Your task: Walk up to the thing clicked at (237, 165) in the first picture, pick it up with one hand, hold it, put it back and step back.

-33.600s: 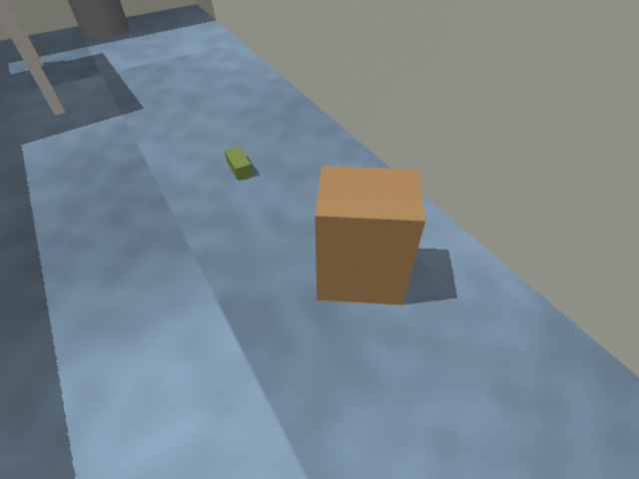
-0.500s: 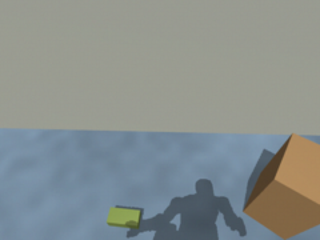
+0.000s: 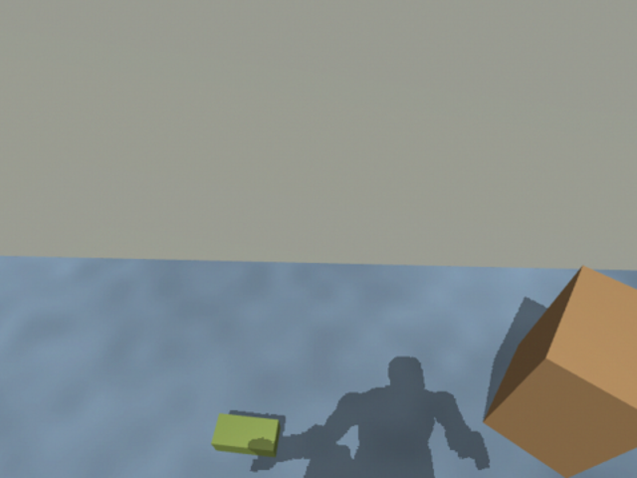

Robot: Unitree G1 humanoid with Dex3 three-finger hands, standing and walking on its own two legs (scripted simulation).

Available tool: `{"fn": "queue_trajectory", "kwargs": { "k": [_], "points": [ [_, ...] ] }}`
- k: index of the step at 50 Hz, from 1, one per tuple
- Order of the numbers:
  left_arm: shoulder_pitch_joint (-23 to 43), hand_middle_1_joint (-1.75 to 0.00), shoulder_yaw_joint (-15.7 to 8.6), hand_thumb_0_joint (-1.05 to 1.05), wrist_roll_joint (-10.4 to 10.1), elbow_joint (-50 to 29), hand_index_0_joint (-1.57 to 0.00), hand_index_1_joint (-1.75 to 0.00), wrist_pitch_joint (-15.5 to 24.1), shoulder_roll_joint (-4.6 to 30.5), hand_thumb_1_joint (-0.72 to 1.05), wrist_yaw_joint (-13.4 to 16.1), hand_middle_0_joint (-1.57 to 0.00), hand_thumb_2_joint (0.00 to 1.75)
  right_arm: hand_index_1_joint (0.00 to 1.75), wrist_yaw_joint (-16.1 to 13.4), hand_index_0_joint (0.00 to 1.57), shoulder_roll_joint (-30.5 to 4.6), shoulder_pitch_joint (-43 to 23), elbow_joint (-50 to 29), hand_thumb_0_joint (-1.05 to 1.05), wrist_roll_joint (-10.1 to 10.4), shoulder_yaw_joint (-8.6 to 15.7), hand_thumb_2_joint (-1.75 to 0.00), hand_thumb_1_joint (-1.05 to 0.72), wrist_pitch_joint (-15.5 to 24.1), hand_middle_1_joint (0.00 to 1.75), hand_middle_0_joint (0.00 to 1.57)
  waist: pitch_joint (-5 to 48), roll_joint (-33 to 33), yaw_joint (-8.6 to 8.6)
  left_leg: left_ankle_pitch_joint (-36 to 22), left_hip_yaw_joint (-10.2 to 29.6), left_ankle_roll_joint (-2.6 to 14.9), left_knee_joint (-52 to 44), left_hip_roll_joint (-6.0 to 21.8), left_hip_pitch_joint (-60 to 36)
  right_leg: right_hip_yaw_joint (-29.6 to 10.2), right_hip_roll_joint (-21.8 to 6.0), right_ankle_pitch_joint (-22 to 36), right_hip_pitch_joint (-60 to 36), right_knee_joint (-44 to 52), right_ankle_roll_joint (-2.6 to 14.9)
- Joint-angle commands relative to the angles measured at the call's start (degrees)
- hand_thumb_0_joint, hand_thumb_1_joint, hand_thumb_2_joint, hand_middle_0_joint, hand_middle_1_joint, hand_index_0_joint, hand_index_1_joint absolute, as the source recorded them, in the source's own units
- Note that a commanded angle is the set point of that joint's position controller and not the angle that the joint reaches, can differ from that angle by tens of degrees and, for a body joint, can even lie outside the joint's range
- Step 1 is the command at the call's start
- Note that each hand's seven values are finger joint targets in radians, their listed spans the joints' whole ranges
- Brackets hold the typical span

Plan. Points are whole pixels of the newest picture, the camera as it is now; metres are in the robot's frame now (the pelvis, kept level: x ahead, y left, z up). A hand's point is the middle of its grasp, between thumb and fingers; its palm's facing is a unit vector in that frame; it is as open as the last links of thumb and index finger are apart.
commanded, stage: rise first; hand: left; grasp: from above
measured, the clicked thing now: (247, 435) +0.39 +0.23 -0.75
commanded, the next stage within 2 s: none
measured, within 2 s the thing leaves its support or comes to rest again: neither
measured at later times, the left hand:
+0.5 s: hand out of the picture +0.12 +0.26 -0.21, palm faces -0.10 -0.91 -0.41, open 13.1 cm
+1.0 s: hand out of the picture +0.17 +0.28 -0.36, palm faces -0.39 -0.66 -0.64, open 14.2 cm
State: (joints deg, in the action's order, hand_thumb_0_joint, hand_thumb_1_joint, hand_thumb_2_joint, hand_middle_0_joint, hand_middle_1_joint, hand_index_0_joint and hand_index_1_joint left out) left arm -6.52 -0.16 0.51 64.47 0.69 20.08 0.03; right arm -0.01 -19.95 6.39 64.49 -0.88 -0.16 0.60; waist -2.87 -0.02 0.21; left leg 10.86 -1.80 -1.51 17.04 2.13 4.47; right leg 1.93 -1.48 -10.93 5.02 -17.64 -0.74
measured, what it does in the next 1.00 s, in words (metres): lowers itself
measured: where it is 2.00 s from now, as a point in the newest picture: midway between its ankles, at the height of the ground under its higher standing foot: outside the picture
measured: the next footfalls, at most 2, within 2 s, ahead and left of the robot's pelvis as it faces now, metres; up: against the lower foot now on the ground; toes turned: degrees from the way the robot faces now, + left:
none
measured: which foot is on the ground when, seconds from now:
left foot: down 0.00-1.00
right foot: down 0.00-1.00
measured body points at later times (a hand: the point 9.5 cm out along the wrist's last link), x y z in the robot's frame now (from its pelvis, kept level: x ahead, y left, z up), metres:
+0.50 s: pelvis -0.02 +0.01 -0.06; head +0.05 +0.02 +0.38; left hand +0.13 +0.31 -0.18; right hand +0.10 -0.25 -0.17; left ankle -0.02 +0.13 -0.75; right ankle -0.01 -0.13 -0.75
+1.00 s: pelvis -0.06 +0.01 -0.21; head +0.10 +0.03 +0.21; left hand +0.19 +0.31 -0.32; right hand +0.15 -0.24 -0.31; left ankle -0.02 +0.13 -0.75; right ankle -0.02 -0.13 -0.75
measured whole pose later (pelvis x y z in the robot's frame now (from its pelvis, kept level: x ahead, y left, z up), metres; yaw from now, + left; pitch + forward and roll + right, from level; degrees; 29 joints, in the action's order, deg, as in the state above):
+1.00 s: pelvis -0.06 +0.01 -0.21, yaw +0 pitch +30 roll -2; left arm 2.2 -6.3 31.5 36.7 1.6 22.7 2.9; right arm 1.4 -15.7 5.5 33.3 -0.1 2.6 10.1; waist 10.9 0.2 1.8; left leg 38.1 1.5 -0.5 93.0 1.9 84.5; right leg 1.3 -3.1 -37.7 83.3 -91.6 -1.4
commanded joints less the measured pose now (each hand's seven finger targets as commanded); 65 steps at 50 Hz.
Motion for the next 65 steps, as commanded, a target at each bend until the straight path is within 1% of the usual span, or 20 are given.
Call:
{"fn": "queue_trajectory", "kwargs": {
  "k": [1, 2, 3, 4, 6, 7, 9, 12, 17, 22, 28, 32, 33, 37, 38, 44, 48, 52, 64, 65],
  "points": [
    [21.68, -0.46, -2.78, 0.00, -2.50, -23.15, -0.18, -0.46, 6.14, 3.16, 0.74, 1.30, -0.21, 0.96, 0.30, -1.60, 0.20, -2.65, -0.45, -19.22, 0.00, 3.98, 0.45, -0.91, -0.95, 3.52, 0.30, 0.20, 0.24, -0.93, 6.74, -3.59, -1.61, 2.15, 3.01, -2.39, 7.06, -0.77, 0.76, 7.23, 11.89, -1.16, 0.92],
    [27.07, -0.54, -3.45, 0.00, -2.32, -18.11, -0.15, -0.54, 5.21, 5.36, 0.66, 1.54, -0.18, 0.96, 0.30, -2.09, 0.20, -4.16, 2.81, -15.74, 0.00, 4.19, 0.56, -0.90, -0.90, 3.39, 0.30, 0.20, 2.59, 0.69, 4.86, -2.40, -1.31, 2.39, 3.64, -2.48, 7.04, -0.19, 0.67, 5.56, 9.01, -1.77, 0.72],
    [16.95, -0.62, -7.65, 0.00, -0.64, -11.11, -0.14, -0.62, 3.42, 12.58, 0.59, 1.80, -0.15, 0.94, 0.30, -2.59, 0.20, -6.16, 4.67, -16.04, 0.00, 4.22, 1.95, -0.90, -0.89, 2.85, 0.30, 0.20, 1.73, 0.73, 2.54, -1.77, -1.42, 2.14, 4.23, -2.32, 8.73, 0.21, 0.86, 3.70, 9.01, -2.33, 1.13],
    [12.82, -0.70, -8.61, 0.00, 0.71, -3.98, -0.13, -0.70, 2.06, 12.57, 0.51, 0.95, -0.14, 0.94, 0.30, -2.50, 0.20, -6.41, 5.57, -16.60, 0.00, 3.74, 2.80, -0.90, -0.88, 2.41, 0.30, 0.20, 3.23, 2.25, 2.40, -2.15, -1.14, 2.31, 6.70, -2.76, 10.75, 0.19, 0.89, 3.22, 10.35, -3.87, 1.35],
    [16.80, -0.86, -9.81, 0.00, 3.77, -6.85, -0.08, -0.86, 2.40, 13.86, 0.35, -0.80, -0.06, 0.97, 0.30, -2.52, 0.20, -5.83, 6.06, -20.27, 0.00, 2.60, 4.30, -0.90, -0.90, 2.82, 0.30, 0.20, 10.94, 3.74, 1.36, -4.57, -0.91, 2.58, 11.03, -2.80, 12.50, -0.08, 0.44, 6.42, 9.67, -8.42, 1.11],
    [8.96, -0.94, -10.95, 0.00, 5.28, -2.67, -0.07, -0.94, 1.47, 12.67, 0.27, -1.27, -0.03, 0.98, 0.30, -2.24, 0.20, -5.27, 7.91, -20.56, 0.00, 2.10, 4.61, -0.91, -0.92, 2.92, 0.30, 0.20, 12.64, 2.18, -0.14, -6.01, -0.76, 2.26, 12.91, -3.39, 14.55, 0.02, 0.34, 7.45, 9.75, -10.67, 1.30],
    [5.96, -1.08, -11.81, 0.00, 6.75, -7.91, -0.04, -1.04, 0.97, 12.44, 0.11, -1.47, 0.00, 1.00, 0.30, -1.73, 0.20, -5.04, 8.56, -24.13, 0.00, 2.11, 5.27, -0.91, -0.93, 3.09, 0.30, 0.20, 17.28, -2.57, -1.97, -8.49, -0.69, 1.58, 15.12, -3.75, 15.19, -0.20, 0.63, 8.60, 9.87, -13.75, 1.92],
    [3.87, -1.09, -10.45, 0.00, 7.88, -13.06, -0.05, -1.06, -2.01, 9.30, -0.10, -0.71, -0.03, 1.00, 0.30, -1.53, 0.20, -4.38, 7.92, -27.58, 0.00, 2.60, 5.59, -0.90, -0.91, 2.95, 0.30, 0.20, 16.70, -2.61, -0.88, -9.29, 0.05, 1.26, 15.63, -3.27, 15.84, 0.52, 1.33, 8.36, 12.51, -14.78, 2.01],
    [5.17, -1.09, -10.27, 0.00, 9.56, -18.57, -0.08, -1.08, -5.55, 8.25, -0.47, 0.46, -0.07, 0.97, 0.30, -0.80, 0.20, -3.59, 5.68, -32.36, 0.00, 2.51, 5.42, -0.90, -0.90, 3.56, 0.30, 0.20, 14.25, 0.07, 0.48, -2.50, 0.42, 1.49, 21.77, -2.60, 23.08, 0.97, 1.68, 0.95, 21.02, -19.76, 1.76],
    [2.78, -1.09, -11.66, 0.00, 11.77, -26.29, -0.08, -1.09, -4.76, 8.58, -0.56, 0.91, -0.08, 0.99, 0.30, -0.71, 0.20, -2.72, 6.96, -34.29, 0.00, 1.90, 5.89, -0.90, -0.91, 5.39, 0.30, 0.20, 17.79, -1.41, 0.17, 1.94, 0.82, 1.52, 30.03, -2.21, 30.09, 0.54, 1.39, -3.37, 29.49, -28.31, 1.67],
    [-5.50, -1.07, -11.18, 0.00, 14.13, -35.73, -0.07, -1.08, -6.93, 7.48, -0.59, 1.11, -0.08, 1.01, 0.30, -0.93, 0.20, -2.47, 7.09, -36.14, 0.00, 1.63, 6.30, -0.90, -0.90, 6.54, 0.30, 0.20, 21.95, -2.99, 0.57, -0.94, 2.20, 1.26, 35.47, -1.20, 33.61, 0.69, 1.49, -1.88, 34.30, -35.16, 1.77],
    [-6.62, -1.06, -10.16, 0.00, 15.98, -41.11, -0.08, -1.06, -8.37, 7.20, -0.58, 1.16, -0.08, 0.99, 0.30, -0.81, 0.20, -2.37, 6.33, -37.17, 0.00, 1.44, 6.34, -0.90, -0.91, 7.24, 0.30, 0.20, 22.02, -4.01, 1.20, 2.04, 3.31, 1.21, 38.30, -0.71, 37.17, 0.82, 1.54, -4.97, 39.59, -38.56, 1.81],
    [-2.20, -1.07, -10.27, 0.00, 16.30, -45.27, -0.08, -1.07, -7.99, 8.13, -0.57, 1.50, -0.08, 0.98, 0.30, -0.88, 0.20, -2.44, 5.01, -39.24, 0.00, 1.48, 6.24, -0.90, -0.90, 7.77, 0.30, 0.20, 22.55, -4.45, 2.06, 3.97, 2.94, 1.43, 39.70, -0.94, 38.46, 0.56, 1.53, -5.65, 41.02, -39.08, 1.76],
    [1.47, -1.06, -8.83, 0.00, 19.86, -39.87, -0.07, -1.06, -6.56, 7.28, -0.58, 1.65, -0.08, 1.00, 0.30, -0.72, 0.20, -2.48, 4.02, -38.91, 0.00, 1.17, 5.72, -0.90, -0.90, 9.42, 0.30, 0.20, 21.06, -2.97, 3.72, 9.06, 3.70, 1.60, 46.27, -0.90, 47.01, 0.52, 1.46, -9.89, 50.67, -46.21, 1.82],
    [3.10, -1.05, -10.00, 0.00, 21.13, -39.57, -0.06, -1.06, -5.54, 8.86, -0.57, 1.84, -0.07, 1.00, 0.30, -0.67, 0.20, -2.66, 3.77, -38.94, 0.00, 1.00, 5.88, -0.90, -0.88, 9.84, 0.30, 0.20, 22.27, -4.17, 2.94, 10.03, 3.66, 1.57, 48.45, -0.97, 48.84, 0.37, 1.25, -10.85, 53.15, -48.46, 1.86],
    [7.80, -1.06, -8.49, 0.00, 28.29, -36.88, -0.07, -1.07, 0.51, 10.74, -0.56, 3.42, -0.08, 1.00, 0.30, 0.55, 0.20, -4.37, 2.79, -37.93, 0.00, 1.34, 6.43, -0.90, -0.88, 11.69, 0.30, 0.20, 32.18, -4.70, 2.36, 8.45, 4.63, 1.24, 59.25, -1.50, 57.10, 0.41, 0.95, -9.97, 63.84, -61.09, 1.98],
    [12.70, -1.07, -11.17, 0.00, 33.15, -33.83, -0.07, -1.08, 3.52, 15.86, -0.59, 4.66, -0.08, 1.02, 0.30, 1.29, 0.20, -5.37, 2.48, -36.00, 0.00, 1.39, 6.93, -0.90, -0.91, 11.34, 0.30, 0.20, 37.49, -6.70, 0.61, 6.83, 4.64, 1.31, 65.77, -1.79, 62.21, 0.19, 0.82, -9.45, 70.42, -67.89, 2.34],
    [19.26, -1.08, -10.12, 0.00, 36.95, -31.86, -0.09, -1.08, 5.79, 17.56, -0.57, 4.71, -0.09, 0.99, 0.30, 2.07, 0.20, -5.65, 3.13, -33.90, 0.00, 1.17, 7.82, -0.91, -0.92, 10.42, 0.30, 0.20, 42.76, -5.55, 1.14, 4.81, 3.30, 2.22, 73.56, -2.26, 68.07, -0.11, 1.07, -7.15, 73.55, -72.40, 2.27],
    [42.72, -1.07, -12.89, 0.00, 49.17, -22.40, -0.09, -1.06, 14.65, 28.49, -0.57, 7.14, -0.08, 1.02, 0.30, 3.47, 0.20, -6.79, 6.45, -29.60, 0.00, -0.37, 8.60, -0.91, -0.93, 7.29, 0.30, 0.20, 48.95, -2.62, 1.54, 17.91, 1.76, 3.22, 88.50, -2.40, 86.37, 0.47, 1.37, -17.49, 83.27, -82.42, 1.78],
    [41.16, -1.06, -12.81, 0.00, 49.85, -18.51, -0.08, -1.06, 14.80, 28.08, -0.56, 7.51, -0.07, 1.03, 0.30, 3.56, 0.20, -6.81, 6.69, -29.29, 0.00, -0.48, 8.47, -0.91, -0.91, 6.98, 0.30, 0.20, 47.07, -2.10, 1.66, 19.61, 1.82, 3.24, 88.73, -2.50, 88.05, 0.82, 1.41, -19.40, 84.54, -82.99, 1.81]
  ]
}}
